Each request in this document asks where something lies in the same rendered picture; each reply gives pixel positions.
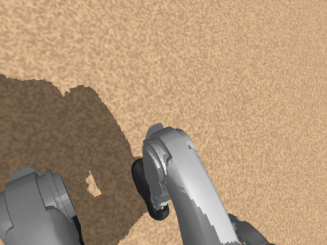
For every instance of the right robot hand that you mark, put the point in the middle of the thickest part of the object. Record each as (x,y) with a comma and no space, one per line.
(246,233)

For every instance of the right robot foot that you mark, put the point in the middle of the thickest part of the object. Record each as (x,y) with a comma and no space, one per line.
(143,189)

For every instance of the left robot foot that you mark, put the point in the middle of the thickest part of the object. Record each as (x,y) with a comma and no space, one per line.
(78,226)

